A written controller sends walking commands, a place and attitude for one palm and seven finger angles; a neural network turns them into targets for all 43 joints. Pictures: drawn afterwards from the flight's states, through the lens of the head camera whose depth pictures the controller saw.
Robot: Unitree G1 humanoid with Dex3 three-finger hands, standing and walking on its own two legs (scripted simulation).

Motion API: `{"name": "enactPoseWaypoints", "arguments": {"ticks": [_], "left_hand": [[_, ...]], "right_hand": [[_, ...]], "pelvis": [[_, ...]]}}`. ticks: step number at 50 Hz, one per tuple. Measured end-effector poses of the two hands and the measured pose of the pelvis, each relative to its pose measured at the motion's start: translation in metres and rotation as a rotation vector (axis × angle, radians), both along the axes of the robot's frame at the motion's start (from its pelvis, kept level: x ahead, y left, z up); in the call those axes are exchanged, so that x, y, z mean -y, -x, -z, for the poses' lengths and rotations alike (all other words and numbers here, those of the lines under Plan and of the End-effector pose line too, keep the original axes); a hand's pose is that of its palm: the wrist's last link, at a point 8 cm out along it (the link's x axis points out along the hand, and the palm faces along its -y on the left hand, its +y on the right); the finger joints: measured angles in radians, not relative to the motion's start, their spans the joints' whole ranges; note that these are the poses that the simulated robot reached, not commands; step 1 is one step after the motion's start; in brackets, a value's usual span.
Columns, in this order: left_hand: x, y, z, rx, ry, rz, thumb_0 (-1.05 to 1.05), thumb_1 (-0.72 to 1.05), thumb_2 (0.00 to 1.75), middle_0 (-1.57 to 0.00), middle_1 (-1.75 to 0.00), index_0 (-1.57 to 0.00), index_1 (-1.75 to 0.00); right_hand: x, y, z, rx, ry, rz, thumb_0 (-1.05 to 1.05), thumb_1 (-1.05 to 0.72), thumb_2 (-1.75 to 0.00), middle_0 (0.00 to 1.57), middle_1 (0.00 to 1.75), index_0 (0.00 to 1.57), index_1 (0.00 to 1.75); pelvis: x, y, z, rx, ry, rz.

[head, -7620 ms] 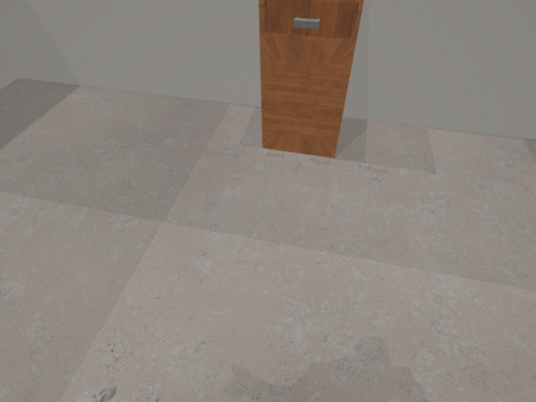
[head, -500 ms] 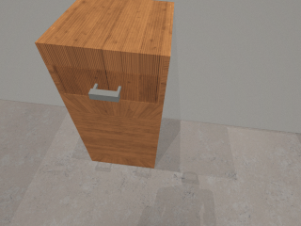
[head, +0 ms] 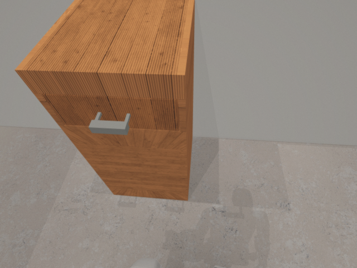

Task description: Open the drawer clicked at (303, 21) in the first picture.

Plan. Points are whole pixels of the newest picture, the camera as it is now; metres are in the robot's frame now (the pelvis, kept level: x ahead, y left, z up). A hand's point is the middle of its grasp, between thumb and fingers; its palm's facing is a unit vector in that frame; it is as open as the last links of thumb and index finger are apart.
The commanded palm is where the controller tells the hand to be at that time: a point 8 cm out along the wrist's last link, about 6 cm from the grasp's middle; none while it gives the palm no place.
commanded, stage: come to a stop and stand still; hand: left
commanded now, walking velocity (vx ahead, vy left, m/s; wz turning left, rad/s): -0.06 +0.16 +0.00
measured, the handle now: (111, 121) +0.50 +0.24 -0.02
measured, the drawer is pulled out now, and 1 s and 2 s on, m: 0.00 0.00 0.00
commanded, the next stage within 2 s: look again from close up in 1.10 s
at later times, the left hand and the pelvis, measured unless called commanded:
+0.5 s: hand out of the picture -0.05 +0.23 -0.17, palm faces +0.07 -0.98 -0.18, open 7.4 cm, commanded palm none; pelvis -0.05 +0.05 +0.01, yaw +0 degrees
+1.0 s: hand out of the picture -0.09 +0.17 -0.17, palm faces +0.03 -0.99 -0.14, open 7.3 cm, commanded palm none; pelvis -0.07 +0.02 +0.01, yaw -1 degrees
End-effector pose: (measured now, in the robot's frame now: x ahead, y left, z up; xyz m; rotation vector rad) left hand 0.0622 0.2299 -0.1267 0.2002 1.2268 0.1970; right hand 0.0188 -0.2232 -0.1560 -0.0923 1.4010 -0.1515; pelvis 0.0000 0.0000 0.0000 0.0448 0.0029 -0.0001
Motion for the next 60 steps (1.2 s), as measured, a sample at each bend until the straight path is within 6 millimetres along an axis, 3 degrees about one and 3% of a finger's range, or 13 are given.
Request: {"name": "enactPoseWaypoints", "arguments": {"ticks": [6,11,16,21,29,39,51,60], "left_hand": [[-0.009,0.028,0.000,-0.026,0.013,-0.013,-0.01,0.93,0.90,-0.20,-0.30,-0.20,-0.30],[-0.027,0.058,0.007,-0.051,0.030,-0.035,0.00,0.92,0.90,-0.20,-0.30,-0.20,-0.30],[-0.048,0.086,0.024,-0.086,0.057,-0.068,0.00,0.91,0.90,-0.20,-0.30,-0.20,-0.30],[-0.052,0.105,0.018,-0.118,0.079,-0.070,0.00,0.91,0.90,-0.20,-0.30,-0.20,-0.30],[-0.035,0.131,0.013,-0.196,0.080,-0.041,0.00,0.91,0.90,-0.20,-0.30,-0.20,-0.30],[-0.006,0.140,0.011,-0.189,0.100,-0.013,0.01,0.91,0.90,-0.20,-0.30,-0.20,-0.30],[0.014,0.155,0.015,-0.203,0.130,-0.028,0.00,0.91,0.90,-0.20,-0.30,-0.20,-0.30],[0.023,0.161,0.014,-0.231,0.138,-0.045,0.00,0.91,0.90,-0.20,-0.30,-0.20,-0.30]], "right_hand": [[0.012,-0.032,-0.015,0.107,0.046,-0.046,0.00,-0.91,-0.90,0.19,0.30,0.20,0.30],[0.000,-0.037,-0.023,0.170,0.066,-0.078,0.00,-0.91,-0.90,0.19,0.30,0.20,0.30],[-0.028,-0.014,-0.025,0.191,0.079,-0.081,0.00,-0.91,-0.90,0.19,0.30,0.20,0.30],[-0.045,0.024,-0.028,0.115,0.078,-0.074,0.00,-0.94,-0.90,0.20,0.30,0.20,0.30],[-0.053,0.066,-0.011,0.027,0.026,-0.036,0.01,-0.94,-0.90,0.20,0.30,0.20,0.30],[-0.049,0.104,-0.009,-0.034,-0.015,0.006,0.01,-0.92,-0.90,0.20,0.30,0.20,0.30],[-0.044,0.119,-0.011,-0.067,-0.020,0.001,0.00,-0.91,-0.90,0.19,0.30,0.20,0.30],[-0.041,0.114,-0.011,-0.073,-0.025,-0.002,0.00,-0.91,-0.90,0.19,0.30,0.20,0.30]], "pelvis": [[-0.004,0.012,-0.003,-0.002,-0.003,0.006],[-0.018,0.024,-0.002,0.006,0.009,0.009],[-0.036,0.034,0.005,0.025,0.033,0.003],[-0.048,0.040,-0.004,0.019,0.038,0.003],[-0.048,0.051,-0.002,-0.022,-0.003,0.020],[-0.033,0.061,-0.006,0.023,0.029,0.020],[-0.021,0.068,-0.006,0.023,0.034,0.018],[-0.014,0.062,-0.006,0.014,0.032,0.016]]}}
